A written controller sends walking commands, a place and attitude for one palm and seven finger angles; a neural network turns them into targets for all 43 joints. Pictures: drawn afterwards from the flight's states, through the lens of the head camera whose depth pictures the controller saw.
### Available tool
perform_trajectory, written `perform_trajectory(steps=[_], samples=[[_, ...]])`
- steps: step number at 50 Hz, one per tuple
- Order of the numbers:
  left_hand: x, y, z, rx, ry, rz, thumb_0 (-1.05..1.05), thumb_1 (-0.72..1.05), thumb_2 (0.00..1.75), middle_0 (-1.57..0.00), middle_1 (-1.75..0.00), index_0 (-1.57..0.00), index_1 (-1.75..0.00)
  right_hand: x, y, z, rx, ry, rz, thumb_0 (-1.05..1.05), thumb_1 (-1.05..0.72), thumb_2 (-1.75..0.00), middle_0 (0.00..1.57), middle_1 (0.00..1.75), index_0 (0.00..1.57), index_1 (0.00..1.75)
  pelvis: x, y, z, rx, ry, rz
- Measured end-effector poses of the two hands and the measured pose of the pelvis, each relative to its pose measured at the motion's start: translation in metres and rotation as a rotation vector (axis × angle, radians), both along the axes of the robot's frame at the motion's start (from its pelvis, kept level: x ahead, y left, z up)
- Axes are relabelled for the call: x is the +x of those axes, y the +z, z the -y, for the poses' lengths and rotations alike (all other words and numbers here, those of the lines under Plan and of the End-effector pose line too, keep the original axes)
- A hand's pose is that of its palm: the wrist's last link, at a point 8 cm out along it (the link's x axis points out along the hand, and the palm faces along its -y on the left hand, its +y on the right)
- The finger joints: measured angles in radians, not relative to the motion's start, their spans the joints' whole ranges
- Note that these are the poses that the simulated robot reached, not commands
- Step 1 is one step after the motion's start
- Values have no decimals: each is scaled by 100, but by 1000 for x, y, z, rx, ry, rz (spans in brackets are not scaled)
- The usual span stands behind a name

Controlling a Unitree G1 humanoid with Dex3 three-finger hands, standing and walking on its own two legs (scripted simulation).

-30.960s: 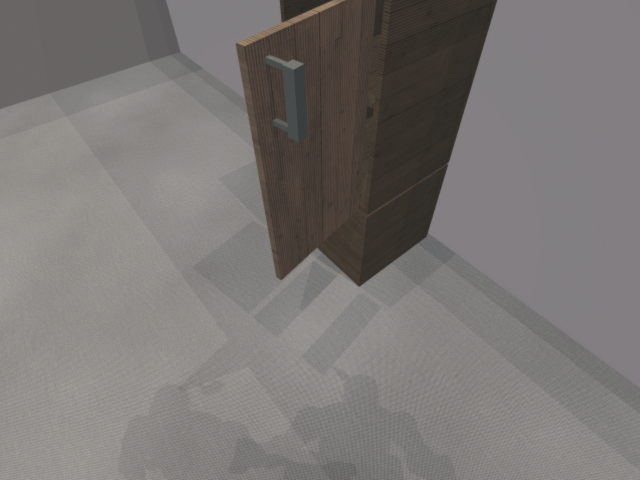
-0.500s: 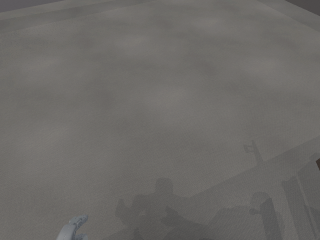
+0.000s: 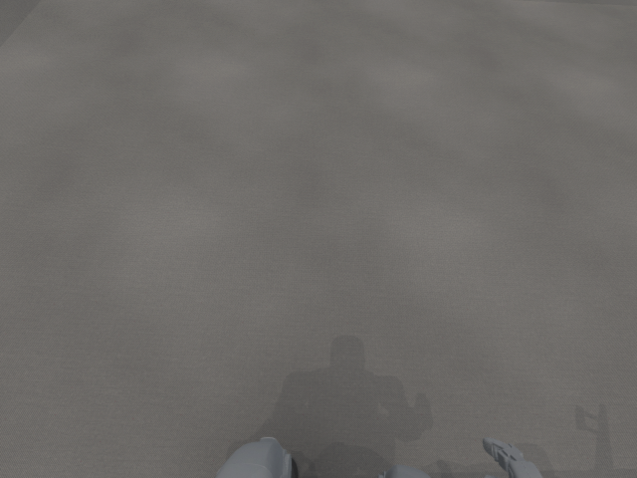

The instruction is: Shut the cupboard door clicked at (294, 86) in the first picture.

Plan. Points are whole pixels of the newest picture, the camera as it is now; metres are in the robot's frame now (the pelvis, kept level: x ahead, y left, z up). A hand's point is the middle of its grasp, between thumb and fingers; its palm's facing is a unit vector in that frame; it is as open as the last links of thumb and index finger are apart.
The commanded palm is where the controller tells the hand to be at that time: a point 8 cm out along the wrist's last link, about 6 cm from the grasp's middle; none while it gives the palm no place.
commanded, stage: walk to a spot facing it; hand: left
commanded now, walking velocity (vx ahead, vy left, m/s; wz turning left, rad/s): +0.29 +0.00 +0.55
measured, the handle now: out of the picture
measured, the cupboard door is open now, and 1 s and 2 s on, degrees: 61 61 61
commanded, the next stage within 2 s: turn to face it in 0.24 s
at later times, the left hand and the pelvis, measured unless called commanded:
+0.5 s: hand (231, 355) +0.28 +0.15 -0.12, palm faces +0.15 -0.96 -0.24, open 7.4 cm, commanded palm none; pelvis +0.19 -0.05 +0.02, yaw +11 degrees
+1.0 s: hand (202, 361) +0.28 +0.20 -0.15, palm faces +0.03 -0.98 -0.18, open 7.4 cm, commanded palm none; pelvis +0.24 +0.00 +0.03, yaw -5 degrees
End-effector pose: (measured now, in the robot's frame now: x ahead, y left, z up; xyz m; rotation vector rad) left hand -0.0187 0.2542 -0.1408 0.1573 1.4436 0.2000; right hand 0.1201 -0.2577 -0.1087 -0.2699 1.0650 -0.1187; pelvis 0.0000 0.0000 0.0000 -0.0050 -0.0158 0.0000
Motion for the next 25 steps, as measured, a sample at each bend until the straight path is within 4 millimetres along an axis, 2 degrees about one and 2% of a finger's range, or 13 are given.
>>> perform_trajectory(steps=[4,8,12,16,19,21,23,25], samples=[[77,17,-8,16,-7,175,1,91,90,-20,-30,-20,-30,11,9,-8,-3,16,-50,0,-91,-90,20,30,20,29,26,14,-1,-1,43,-6],[146,37,-6,22,-15,308,0,91,90,-20,-30,-20,-30,19,12,-13,22,9,-103,0,-91,-90,20,30,20,29,55,25,1,-4,83,-19],[203,52,3,24,-22,386,0,91,90,-20,-30,-20,-30,27,11,-12,48,-4,-163,0,-91,-90,21,30,20,29,86,30,9,-2,119,-32],[253,59,17,30,-31,429,0,91,90,-20,-30,-20,-30,39,4,-1,63,-20,-231,0,-91,-90,21,30,20,30,120,29,22,4,150,-43],[283,58,30,45,-32,451,0,91,90,-20,-30,-20,-30,55,-7,13,66,-28,-280,0,-91,-90,21,30,20,30,149,23,35,13,168,-45],[295,53,38,62,-26,458,0,90,90,-20,-30,-20,-30,71,-18,23,67,-27,-300,0,-91,-90,21,30,20,30,167,15,42,12,172,-42],[295,51,47,63,-12,430,0,90,90,-20,-30,-20,-30,91,-21,30,59,-16,-306,0,-91,-90,21,30,20,29,179,16,46,5,186,-31],[286,49,57,55,20,378,0,90,90,-20,-30,-20,-30,112,-18,32,52,5,-298,0,-91,-90,20,30,20,29,192,21,49,14,188,-24]])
